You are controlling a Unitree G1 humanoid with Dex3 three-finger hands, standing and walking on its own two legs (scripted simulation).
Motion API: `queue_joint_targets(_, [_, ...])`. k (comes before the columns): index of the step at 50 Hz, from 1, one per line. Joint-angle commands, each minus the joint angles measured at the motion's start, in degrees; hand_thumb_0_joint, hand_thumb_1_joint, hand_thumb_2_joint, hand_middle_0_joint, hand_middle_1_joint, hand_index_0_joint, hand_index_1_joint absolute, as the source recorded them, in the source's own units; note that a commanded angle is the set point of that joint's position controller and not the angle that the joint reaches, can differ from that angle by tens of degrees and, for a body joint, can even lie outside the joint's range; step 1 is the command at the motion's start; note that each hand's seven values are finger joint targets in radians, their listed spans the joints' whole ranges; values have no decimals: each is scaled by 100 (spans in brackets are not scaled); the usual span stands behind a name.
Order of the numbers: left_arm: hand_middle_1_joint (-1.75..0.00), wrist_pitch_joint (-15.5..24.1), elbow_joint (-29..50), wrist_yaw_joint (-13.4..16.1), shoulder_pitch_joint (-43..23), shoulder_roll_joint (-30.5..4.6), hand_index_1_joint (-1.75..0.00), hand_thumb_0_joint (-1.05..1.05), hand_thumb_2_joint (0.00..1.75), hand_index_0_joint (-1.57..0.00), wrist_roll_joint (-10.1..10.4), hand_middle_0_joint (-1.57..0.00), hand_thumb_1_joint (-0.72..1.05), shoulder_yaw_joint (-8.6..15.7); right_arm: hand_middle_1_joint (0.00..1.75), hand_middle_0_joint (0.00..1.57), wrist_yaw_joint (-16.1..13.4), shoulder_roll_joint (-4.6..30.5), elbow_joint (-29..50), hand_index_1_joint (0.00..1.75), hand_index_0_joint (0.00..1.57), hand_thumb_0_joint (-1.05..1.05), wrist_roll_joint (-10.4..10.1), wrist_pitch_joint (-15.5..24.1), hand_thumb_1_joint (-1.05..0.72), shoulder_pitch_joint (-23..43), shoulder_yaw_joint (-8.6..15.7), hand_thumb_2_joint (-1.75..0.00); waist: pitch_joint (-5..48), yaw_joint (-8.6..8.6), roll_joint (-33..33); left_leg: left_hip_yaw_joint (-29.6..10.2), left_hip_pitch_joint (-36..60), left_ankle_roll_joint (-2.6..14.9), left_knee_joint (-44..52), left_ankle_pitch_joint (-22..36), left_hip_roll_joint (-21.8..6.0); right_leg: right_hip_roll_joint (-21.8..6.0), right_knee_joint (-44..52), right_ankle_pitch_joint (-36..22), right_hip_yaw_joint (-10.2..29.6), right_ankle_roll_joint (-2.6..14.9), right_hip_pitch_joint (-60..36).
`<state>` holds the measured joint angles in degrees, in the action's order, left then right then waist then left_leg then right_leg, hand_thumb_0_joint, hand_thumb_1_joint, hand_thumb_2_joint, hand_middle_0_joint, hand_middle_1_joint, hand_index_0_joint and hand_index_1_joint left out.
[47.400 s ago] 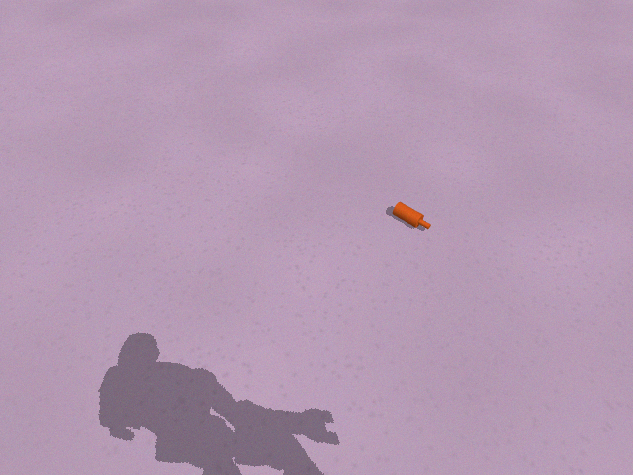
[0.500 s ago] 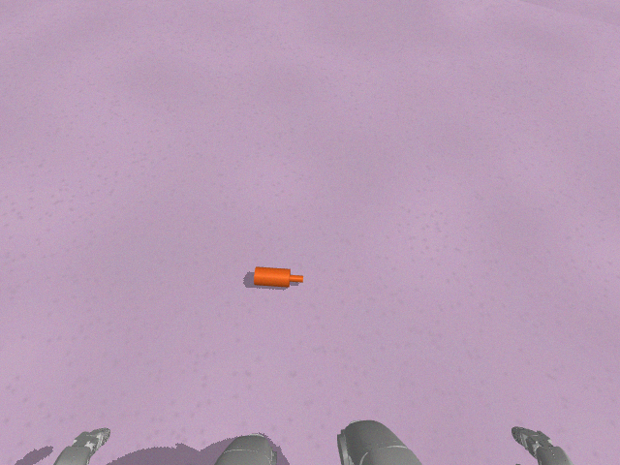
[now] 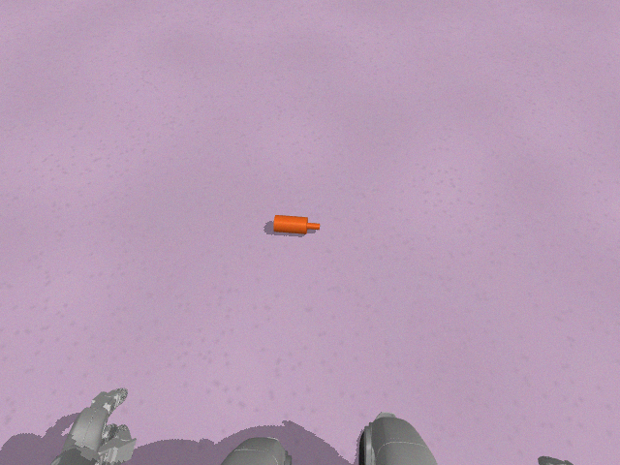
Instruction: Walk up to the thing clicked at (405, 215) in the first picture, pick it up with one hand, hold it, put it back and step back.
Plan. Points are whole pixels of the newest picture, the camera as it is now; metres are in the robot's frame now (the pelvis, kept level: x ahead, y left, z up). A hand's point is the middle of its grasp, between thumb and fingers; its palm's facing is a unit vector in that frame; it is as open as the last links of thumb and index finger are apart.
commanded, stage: step back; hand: left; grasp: from above
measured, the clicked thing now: (297, 225) +0.91 +0.10 -0.71
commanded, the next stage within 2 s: stand in 1.50 s
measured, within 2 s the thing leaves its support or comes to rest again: neither
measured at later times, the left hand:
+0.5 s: hand out of the picture -0.11 +0.24 -0.12, palm faces -0.06 -0.90 -0.43, open 7.4 cm
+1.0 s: hand out of the picture -0.13 +0.23 -0.13, palm faces +0.03 -0.92 -0.39, open 7.4 cm
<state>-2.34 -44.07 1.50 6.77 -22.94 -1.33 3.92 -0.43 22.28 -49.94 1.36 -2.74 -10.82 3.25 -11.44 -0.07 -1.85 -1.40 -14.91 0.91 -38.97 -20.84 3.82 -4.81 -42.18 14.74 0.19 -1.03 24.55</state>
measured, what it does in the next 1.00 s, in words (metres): walks backwards: right foot, then left foot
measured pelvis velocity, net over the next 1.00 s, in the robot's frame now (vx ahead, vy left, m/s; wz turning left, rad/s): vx -0.19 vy -0.04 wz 0.00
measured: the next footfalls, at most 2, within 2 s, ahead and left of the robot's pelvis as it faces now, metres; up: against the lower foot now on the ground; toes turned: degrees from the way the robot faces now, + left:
right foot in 0.34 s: -0.12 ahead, -0.14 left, +0.00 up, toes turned -3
left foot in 0.66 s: -0.15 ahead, +0.12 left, +0.00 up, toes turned -2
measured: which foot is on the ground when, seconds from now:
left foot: down 0.00-0.36, up 0.38-0.64, down 0.66-0.92, up 0.94-1.00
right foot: down 0.00-0.00, up 0.02-0.32, down 0.34-1.00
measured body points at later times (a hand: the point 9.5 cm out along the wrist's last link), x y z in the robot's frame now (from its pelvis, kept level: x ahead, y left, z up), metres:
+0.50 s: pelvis -0.17 -0.02 +0.02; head -0.14 -0.05 +0.46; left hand -0.11 +0.29 -0.09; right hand -0.09 -0.35 -0.11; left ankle -0.11 +0.12 -0.65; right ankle -0.18 -0.13 -0.71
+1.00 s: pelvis -0.19 -0.04 +0.01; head -0.19 -0.05 +0.46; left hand -0.13 +0.28 -0.10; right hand -0.13 -0.35 -0.11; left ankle -0.19 +0.11 -0.68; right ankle -0.16 -0.14 -0.71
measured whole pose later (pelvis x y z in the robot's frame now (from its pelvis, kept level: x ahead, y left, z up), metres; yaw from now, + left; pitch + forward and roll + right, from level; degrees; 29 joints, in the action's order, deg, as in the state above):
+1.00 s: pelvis -0.19 -0.04 +0.01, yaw +0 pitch -4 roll +0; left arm 2.5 -56.1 -1.0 13.8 -20.8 -2.3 4.5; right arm 0.7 21.6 -56.0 1.7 -1.1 -13.5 3.0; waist -3.0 -0.9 1.3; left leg -6.2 -19.4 0.8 -50.2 -27.6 0.8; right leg 0.6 -35.3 17.1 -3.3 2.8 14.7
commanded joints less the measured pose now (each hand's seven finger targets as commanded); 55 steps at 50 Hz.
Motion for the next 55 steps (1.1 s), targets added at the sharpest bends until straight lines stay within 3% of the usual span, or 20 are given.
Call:
queue_joint_targets(1, [-30, 23, 433, 168, -243, -1130, -30, 0, 90, -20, 39, -20, 90, 376, 30, 20, 5, 2195, 602, 30, 20, 0, 87, 188, -90, -29, 568, -90, 1312, 337, 1570, -3246, -520, 1879, 2116, 2166, -2805, 834, -2313, 2425, 738, 157, 29])
queue_joint_targets(4, [-30, -27, 85, 118, 232, -1014, -30, 0, 90, -20, 164, -20, 90, 369, 30, 20, -98, 1469, 600, 30, 20, 0, 102, 220, -90, 601, 317, -90, 1063, -193, 723, -1505, -361, 1186, 1628, 2639, -1814, 1049, -3271, 1513, 1204, 277, 214])
queue_joint_targets(11, [-30, 100, -25, 8, 354, -942, -30, 0, 90, -20, 43, -20, 90, 299, 30, 20, -60, 1351, 634, 30, 20, 0, 87, 99, -90, 208, 342, -90, 1320, 178, 1256, -1320, 897, 1375, 1395, 2366, -1800, 723, -893, 1595, 368, -90, -24])
queue_joint_targets(16, [-30, 232, -672, -46, 1382, -910, -30, 0, 90, -20, -24, -20, 90, 320, 30, 20, 2, 1417, 624, 30, 20, 0, -10, -43, -90, 459, 327, -90, 1758, -228, 1165, -826, 53, 734, 927, 699, -1416, 652, 2097, 426, -75, 320, -1752])
queue_joint_targets(17, [-30, 273, -673, -44, 1278, -1227, -30, 0, 90, -20, -140, -20, 90, 429, 30, 20, 21, 1104, 648, 30, 20, 0, -9, -33, -90, 334, 245, -90, 1513, -138, 397, -574, -1157, 357, 243, -78, -894, 46, 2185, 950, 1125, 543, -2202])
queue_joint_targets(18, [-30, 240, -456, -37, 955, -1934, -30, 0, 90, -20, -170, -20, 90, 601, 30, 20, -56, 832, 840, 30, 20, 0, -36, 19, -90, 783, 202, -90, 1088, -455, -1124, -416, -1842, -11, -855, -1112, 122, -1424, 2653, 1371, 2885, 1242, -1125])
queue_joint_targets(19, [-30, 253, -260, -7, 526, -2176, -30, 0, 90, -20, -173, -20, 90, 620, 30, 20, -123, 1092, 790, 30, 20, 0, -14, -7, -90, 888, 307, -90, 615, -497, -1078, -988, -1417, -191, -1967, -1298, -172, -2170, 3060, 1740, 3640, 1861, 236])
queue_joint_targets(22, [-30, 356, -152, 35, -228, -1377, -30, 0, 90, -20, -138, -20, 90, 417, 30, 20, -84, 1076, 359, 30, 20, 0, -88, 57, -90, 207, 262, -90, 578, 153, -290, -885, -1415, -156, -2687, -357, 185, -952, 2141, -352, 1443, 1169, -370])
queue_joint_targets(28, [-30, 418, -345, -37, 578, -1433, -30, 0, 90, -20, -185, -20, 90, 492, 30, 20, 77, 1036, 332, 30, 20, 0, 60, 216, -90, 448, 238, -90, 772, -471, -827, -316, -1342, -265, -551, -746, -318, -893, 2323, 2157, 1569, 1125, -1591])
queue_joint_targets(32, [-30, 310, -367, -124, 398, -1417, -30, 0, 90, -20, -108, -20, 90, 377, 30, 20, 87, 951, -90, 30, 20, 0, 51, 391, -90, -132, 302, -90, 840, -96, -686, 301, 560, -19, 1567, 23, -163, -763, 1874, 1608, 1105, 940, -657])
queue_joint_targets(33, [-30, 287, -370, -139, 496, -1152, -30, 0, 90, -20, -110, -20, 90, 289, 30, 20, 65, 992, -197, 30, 20, 0, 66, 445, -90, -321, 352, -90, 973, -26, -310, 18, 1146, 58, 1809, 188, -233, -497, 1364, 1242, 755, 783, -377])
queue_joint_targets(35, [-30, 300, -384, -157, 148, -935, -30, 0, 90, -20, 31, -20, 90, 245, 30, 20, 63, 1787, -174, 30, 20, 0, 108, 488, -90, -401, 488, -90, 887, 167, 1117, -3060, 707, 1105, 2687, -3047, -2154, 442, -325, 1789, -228, 231, 722])
queue_joint_targets(36, [-30, 325, -409, -166, -47, -1285, -30, 0, 90, -20, -37, -20, 90, 353, 30, 20, 79, 1869, -113, 30, 20, 0, 76, 508, -90, -295, 520, -90, 425, 226, 853, -3247, -44, 1400, 2897, -3001, -2398, 260, -953, 1799, 215, 249, 528])
queue_joint_targets(42, [-30, 462, -768, -283, 509, -953, -30, 0, 90, -20, 0, -20, 90, 320, 30, 20, 99, 1423, -42, 30, 20, 0, 96, 489, -90, 130, 367, -90, 710, 8, 1262, -1366, -272, 862, 2183, -1259, -1514, 436, 541, 1041, -191, 218, -700])
queue_joint_targets(44, [-30, 513, -1030, -209, 1086, -925, -30, 0, 90, -20, -58, -20, 90, 361, 30, 20, 112, 1222, 28, 30, 20, 0, 45, 374, -90, 435, 293, -90, 814, -405, 1042, -821, -1042, 572, 1312, -1281, -1201, 654, 1489, 326, -401, 267, -1976])
queue_joint_targets(45, [-30, 547, -1073, -156, 1177, -1119, -30, 0, 90, -20, -100, -20, 90, 424, 30, 20, 88, 865, 29, 30, 20, 0, 14, 338, -90, 172, 183, -90, 845, -411, 307, -540, -1635, 348, 510, -1256, -862, 457, 1869, 705, 249, 324, -2554])
queue_joint_targets(46, [-30, 594, -1037, -102, 1390, -1659, -30, 0, 90, -20, -174, -20, 90, 534, 30, 20, 60, 563, 206, 30, 20, 0, -14, 345, -90, 351, 104, -90, 844, -576, -1009, -189, -2550, 69, -1067, -1300, 54, -1040, 2995, 2523, 2848, 823, -2447])
queue_joint_targets(47, [-30, 603, -880, -102, 1005, -1946, -30, 0, 90, -20, -168, -20, 90, 578, 30, 20, -20, 979, 131, 30, 20, 0, 40, 320, -90, 398, 233, -90, 395, -499, -548, -752, -2110, 17, -1654, -1338, -239, -1951, 3355, 3348, 3687, 1359, -1214])
queue_joint_targets(50, [-30, 697, -707, -73, 413, -1477, -30, 0, 90, -20, -53, -20, 90, 464, 30, 20, 27, 1068, -210, 30, 20, 0, -8, 388, -90, -203, 285, -90, 320, -104, 100, -871, -1757, -9, -1629, -374, -582, -1327, 2972, 2103, 2278, 1205, -1112])
queue_joint_targets(55, [-30, 700, -780, -87, 319, -1307, -30, 0, 90, -20, -41, -20, 90, 350, 30, 20, 103, 813, -305, 30, 20, 0, 38, 365, -90, -191, 209, -90, 769, -136, -451, -210, -670, -105, -356, -201, -559, -913, 2283, -384, 901, 994, -966])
